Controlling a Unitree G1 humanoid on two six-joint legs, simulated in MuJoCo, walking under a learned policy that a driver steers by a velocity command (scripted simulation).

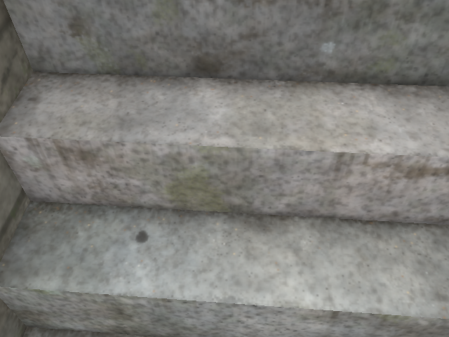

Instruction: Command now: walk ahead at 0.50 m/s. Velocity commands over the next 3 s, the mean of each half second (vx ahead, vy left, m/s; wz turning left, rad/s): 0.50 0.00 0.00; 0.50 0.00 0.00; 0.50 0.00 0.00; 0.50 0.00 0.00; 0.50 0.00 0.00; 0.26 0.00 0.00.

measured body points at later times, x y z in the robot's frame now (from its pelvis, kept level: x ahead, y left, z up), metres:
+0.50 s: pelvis +0.00 +0.00 +0.00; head +0.01 -0.01 +0.45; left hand +0.13 +0.24 -0.13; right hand +0.14 -0.24 -0.13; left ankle -0.01 +0.13 -0.75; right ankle -0.03 -0.07 -0.75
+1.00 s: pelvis +0.00 +0.00 +0.00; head +0.01 -0.01 +0.45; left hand +0.13 +0.24 -0.13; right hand +0.14 -0.24 -0.13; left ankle -0.01 +0.13 -0.75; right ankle -0.03 -0.07 -0.75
